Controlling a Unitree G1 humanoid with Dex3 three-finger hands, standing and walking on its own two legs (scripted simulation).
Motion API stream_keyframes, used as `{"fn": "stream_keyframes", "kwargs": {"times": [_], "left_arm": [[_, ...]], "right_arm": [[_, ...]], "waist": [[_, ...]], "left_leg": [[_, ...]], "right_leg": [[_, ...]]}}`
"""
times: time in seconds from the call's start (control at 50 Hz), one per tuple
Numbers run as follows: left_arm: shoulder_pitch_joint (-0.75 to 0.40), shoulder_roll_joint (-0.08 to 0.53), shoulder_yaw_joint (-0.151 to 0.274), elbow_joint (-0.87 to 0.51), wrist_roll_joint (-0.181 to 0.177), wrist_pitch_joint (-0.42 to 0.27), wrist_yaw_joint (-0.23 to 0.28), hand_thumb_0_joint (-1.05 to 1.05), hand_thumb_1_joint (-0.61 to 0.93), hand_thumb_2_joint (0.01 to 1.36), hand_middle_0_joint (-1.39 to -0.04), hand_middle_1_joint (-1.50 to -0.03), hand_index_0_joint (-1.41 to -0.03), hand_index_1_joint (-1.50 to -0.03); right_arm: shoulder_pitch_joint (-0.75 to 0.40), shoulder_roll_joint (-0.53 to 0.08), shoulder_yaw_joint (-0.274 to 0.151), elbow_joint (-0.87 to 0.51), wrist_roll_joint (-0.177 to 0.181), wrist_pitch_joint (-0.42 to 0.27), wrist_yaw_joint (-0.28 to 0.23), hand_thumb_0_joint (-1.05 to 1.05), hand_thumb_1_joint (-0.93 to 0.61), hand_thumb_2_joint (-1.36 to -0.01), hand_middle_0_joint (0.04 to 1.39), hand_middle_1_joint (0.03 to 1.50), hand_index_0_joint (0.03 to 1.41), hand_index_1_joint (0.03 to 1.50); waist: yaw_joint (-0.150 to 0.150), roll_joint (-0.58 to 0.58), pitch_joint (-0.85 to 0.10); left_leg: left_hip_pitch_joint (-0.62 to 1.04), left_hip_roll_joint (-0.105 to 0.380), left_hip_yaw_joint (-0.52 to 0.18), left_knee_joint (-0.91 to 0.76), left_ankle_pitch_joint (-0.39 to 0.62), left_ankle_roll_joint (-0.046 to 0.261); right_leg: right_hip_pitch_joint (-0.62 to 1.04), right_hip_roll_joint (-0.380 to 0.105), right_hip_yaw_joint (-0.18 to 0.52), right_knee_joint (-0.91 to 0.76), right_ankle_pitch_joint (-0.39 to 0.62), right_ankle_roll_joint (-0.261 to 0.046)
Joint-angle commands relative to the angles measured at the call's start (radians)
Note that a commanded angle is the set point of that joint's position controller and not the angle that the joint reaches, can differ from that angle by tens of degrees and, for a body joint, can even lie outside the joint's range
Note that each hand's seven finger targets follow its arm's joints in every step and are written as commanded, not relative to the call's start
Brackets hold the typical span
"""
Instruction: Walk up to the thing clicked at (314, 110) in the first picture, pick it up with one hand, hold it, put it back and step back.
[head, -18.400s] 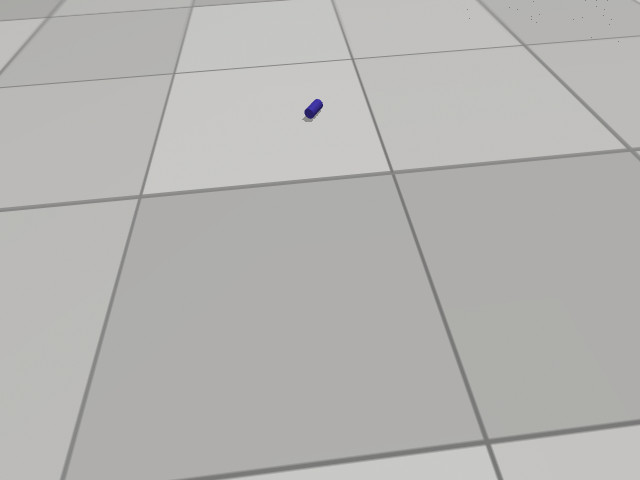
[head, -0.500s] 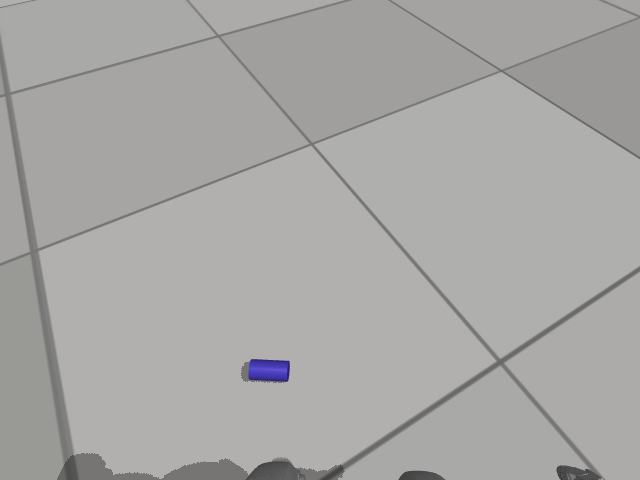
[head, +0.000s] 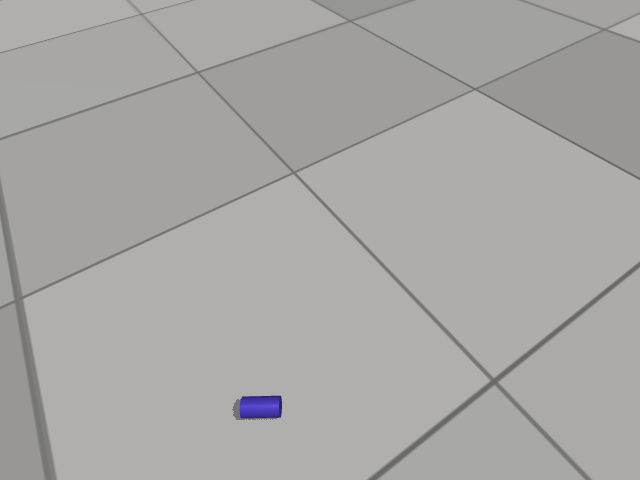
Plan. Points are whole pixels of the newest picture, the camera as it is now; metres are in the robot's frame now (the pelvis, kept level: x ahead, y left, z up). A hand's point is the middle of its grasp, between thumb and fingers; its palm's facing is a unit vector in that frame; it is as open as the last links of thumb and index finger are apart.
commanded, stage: walk up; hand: left
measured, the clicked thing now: (261, 406) +0.45 +0.23 -0.73
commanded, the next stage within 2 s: stand in 0.92 s
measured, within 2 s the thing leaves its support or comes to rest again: neither
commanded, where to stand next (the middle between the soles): +0.05 +0.01 m, yaw -1 degrees
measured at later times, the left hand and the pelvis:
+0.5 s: hand out of the picture +0.09 +0.26 -0.14, palm faces -0.03 -0.94 -0.33, open 7.4 cm; pelvis +0.01 +0.01 +0.02, yaw +0 degrees
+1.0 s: hand out of the picture +0.10 +0.26 -0.14, palm faces -0.03 -0.94 -0.34, open 7.4 cm; pelvis +0.02 +0.01 +0.02, yaw +0 degrees
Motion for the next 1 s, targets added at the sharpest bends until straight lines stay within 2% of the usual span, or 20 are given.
{"fn": "stream_keyframes", "kwargs": {"times": [0.0, 0.1, 0.2, 0.24, 0.3, 0.42, 0.5, 0.62, 0.66, 0.74, 0.88, 0.9, 0.98], "left_arm": [[-0.054, 0.237, 0.056, -0.026, -0.011, -0.021, 0.020, 0.000, 0.900, 0.900, -0.200, -0.300, -0.200, -0.300], [-0.092, 0.220, 0.047, 0.020, -0.012, -0.011, 0.017, 0.000, 0.900, 0.900, -0.200, -0.300, -0.200, -0.300], [-0.111, 0.210, 0.042, 0.058, -0.009, -0.008, 0.013, 0.000, 0.900, 0.900, -0.200, -0.300, -0.200, -0.300], [-0.127, 0.213, 0.043, 0.069, -0.007, -0.008, 0.012, 0.000, 0.900, 0.900, -0.200, -0.300, -0.200, -0.300], [-0.128, 0.207, 0.041, 0.085, -0.007, -0.007, 0.012, 0.000, 0.900, 0.900, -0.200, -0.300, -0.200, -0.300], [-0.132, 0.207, 0.040, 0.104, 0.001, -0.007, 0.011, 0.000, 0.900, 0.900, -0.200, -0.300, -0.200, -0.300], [-0.129, 0.206, 0.042, 0.112, 0.002, -0.009, 0.011, 0.000, 0.900, 0.900, -0.200, -0.300, -0.200, -0.300], [-0.104, 0.200, 0.042, 0.120, 0.002, -0.006, 0.012, 0.000, 0.900, 0.900, -0.200, -0.300, -0.200, -0.300], [-0.110, 0.202, 0.044, 0.122, 0.005, -0.007, 0.013, 0.000, 0.900, 0.900, -0.200, -0.300, -0.200, -0.300], [-0.098, 0.198, 0.045, 0.118, 0.004, -0.009, 0.016, 0.000, 0.900, 0.900, -0.200, -0.300, -0.200, -0.300], [-0.101, 0.196, 0.047, 0.109, 0.004, -0.006, 0.021, 0.000, 0.900, 0.900, -0.200, -0.300, -0.200, -0.300], [-0.101, 0.199, 0.042, 0.106, 0.004, -0.006, 0.024, 0.000, 0.900, 0.900, -0.200, -0.300, -0.200, -0.300], [-0.096, 0.198, 0.043, 0.099, 0.002, -0.009, 0.025, 0.000, 0.900, 0.900, -0.200, -0.300, -0.200, -0.300]], "right_arm": [[-0.049, -0.209, -0.039, -0.023, 0.005, -0.032, -0.015, 0.000, -0.900, -0.900, 0.200, 0.300, 0.200, 0.300], [-0.096, -0.207, -0.032, 0.016, 0.002, -0.029, -0.015, 0.000, -0.900, -0.900, 0.200, 0.300, 0.200, 0.300], [-0.121, -0.209, -0.029, 0.046, -0.001, -0.032, -0.016, 0.000, -0.900, -0.900, 0.200, 0.300, 0.200, 0.300], [-0.121, -0.205, -0.030, 0.056, -0.002, -0.032, -0.017, 0.000, -0.900, -0.900, 0.200, 0.300, 0.200, 0.300], [-0.135, -0.203, -0.030, 0.061, -0.003, -0.030, -0.017, 0.000, -0.900, -0.900, 0.200, 0.300, 0.200, 0.300], [-0.143, -0.197, -0.032, 0.068, -0.005, -0.026, -0.016, 0.000, -0.900, -0.900, 0.200, 0.300, 0.200, 0.300], [-0.141, -0.193, -0.034, 0.072, -0.004, -0.025, -0.016, 0.000, -0.900, -0.900, 0.200, 0.300, 0.200, 0.300], [-0.149, -0.194, -0.034, 0.071, -0.005, -0.024, -0.015, 0.000, -0.900, -0.900, 0.200, 0.300, 0.200, 0.300], [-0.138, -0.195, -0.038, 0.074, -0.004, -0.023, -0.017, 0.000, -0.900, -0.900, 0.200, 0.300, 0.200, 0.300], [-0.133, -0.191, -0.040, 0.072, -0.002, -0.022, -0.018, 0.000, -0.900, -0.900, 0.200, 0.300, 0.200, 0.300], [-0.136, -0.181, -0.041, 0.065, -0.004, -0.017, -0.019, 0.000, -0.900, -0.900, 0.200, 0.300, 0.200, 0.300], [-0.151, -0.187, -0.040, 0.061, -0.009, -0.020, -0.024, 0.000, -0.900, -0.900, 0.200, 0.300, 0.200, 0.300], [-0.142, -0.191, -0.042, 0.065, -0.008, -0.024, -0.024, 0.000, -0.900, -0.900, 0.200, 0.300, 0.200, 0.300]], "waist": [[0.009, -0.033, -0.122], [0.019, -0.011, -0.099], [0.021, 0.012, -0.121], [0.014, -0.004, -0.131], [0.015, 0.014, -0.116], [0.009, 0.003, -0.102], [0.005, -0.011, -0.118], [0.015, 0.007, -0.098], [0.005, -0.008, -0.116], [0.006, -0.011, -0.140], [0.006, -0.012, -0.120], [0.005, -0.022, -0.109], [0.006, -0.015, -0.162]], "left_leg": [[0.062, 0.079, -0.088, -0.139, 0.195, 0.066], [0.056, 0.097, -0.105, -0.223, 0.152, 0.063], [0.086, 0.109, -0.104, -0.274, 0.162, 0.059], [0.105, 0.104, -0.090, -0.274, 0.179, 0.055], [0.114, 0.105, -0.087, -0.291, 0.175, 0.050], [0.115, 0.101, -0.084, -0.314, 0.108, 0.047], [0.144, 0.099, -0.078, -0.309, 0.141, 0.044], [0.134, 0.102, -0.088, -0.329, 0.119, 0.044], [0.147, 0.104, -0.087, -0.319, 0.157, 0.045], [0.170, 0.102, -0.080, -0.304, 0.216, 0.044], [0.165, 0.100, -0.072, -0.302, 0.250, 0.039], [0.161, 0.115, -0.081, -0.306, 0.290, 0.038], [0.195, 0.122, -0.079, -0.295, 0.364, 0.036]], "right_leg": [[0.073, -0.101, 0.115, -0.169, 0.189, -0.072], [0.110, -0.082, 0.093, -0.229, 0.138, -0.052], [0.158, -0.082, 0.082, -0.262, 0.175, -0.040], [0.161, -0.086, 0.085, -0.275, 0.192, -0.040], [0.152, -0.085, 0.083, -0.293, 0.192, -0.032], [0.141, -0.088, 0.088, -0.325, 0.143, -0.029], [0.137, -0.088, 0.089, -0.334, 0.159, -0.025], [0.134, -0.085, 0.083, -0.335, 0.151, -0.021], [0.148, -0.087, 0.081, -0.336, 0.168, -0.023], [0.166, -0.090, 0.075, -0.331, 0.217, -0.021], [0.164, -0.091, 0.071, -0.327, 0.258, -0.017], [0.163, -0.101, 0.074, -0.319, 0.281, -0.016], [0.203, -0.106, 0.070, -0.309, 0.341, -0.017]]}}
